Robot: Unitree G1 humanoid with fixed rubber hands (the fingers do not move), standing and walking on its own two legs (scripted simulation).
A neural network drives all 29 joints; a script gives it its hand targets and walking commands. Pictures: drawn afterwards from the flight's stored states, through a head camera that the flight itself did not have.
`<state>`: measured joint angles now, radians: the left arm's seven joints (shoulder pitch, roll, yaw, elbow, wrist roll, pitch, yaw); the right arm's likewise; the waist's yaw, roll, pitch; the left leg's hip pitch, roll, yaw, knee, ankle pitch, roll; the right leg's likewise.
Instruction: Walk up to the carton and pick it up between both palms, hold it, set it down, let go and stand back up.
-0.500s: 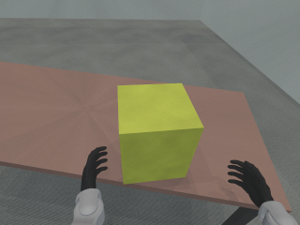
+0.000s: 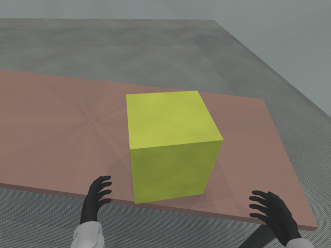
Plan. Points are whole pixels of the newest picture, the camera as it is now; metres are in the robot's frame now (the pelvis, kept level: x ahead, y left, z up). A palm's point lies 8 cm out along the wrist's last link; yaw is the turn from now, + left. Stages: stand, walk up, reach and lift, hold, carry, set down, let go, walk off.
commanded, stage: set down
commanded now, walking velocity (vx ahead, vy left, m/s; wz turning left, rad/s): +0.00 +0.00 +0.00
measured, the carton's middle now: (166, 146) +0.40 +0.01 +0.02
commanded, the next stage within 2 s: let go in 1.42 s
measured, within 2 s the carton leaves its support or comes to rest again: neither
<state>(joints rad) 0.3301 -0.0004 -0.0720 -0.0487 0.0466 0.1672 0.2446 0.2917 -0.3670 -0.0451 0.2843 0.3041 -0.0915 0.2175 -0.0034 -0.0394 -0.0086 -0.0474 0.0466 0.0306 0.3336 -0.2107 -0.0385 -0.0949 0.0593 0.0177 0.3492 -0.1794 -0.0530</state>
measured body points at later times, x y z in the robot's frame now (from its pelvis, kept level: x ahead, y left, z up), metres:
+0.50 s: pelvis +0.03 +0.01 +0.00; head +0.01 +0.03 +0.45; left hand +0.20 +0.20 -0.02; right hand +0.20 -0.24 -0.03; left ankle -0.01 +0.14 -0.75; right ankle +0.01 -0.09 -0.75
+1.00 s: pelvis +0.01 +0.02 +0.00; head -0.01 +0.03 +0.45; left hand +0.19 +0.22 -0.05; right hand +0.19 -0.23 -0.04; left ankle -0.01 +0.14 -0.75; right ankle +0.01 -0.09 -0.75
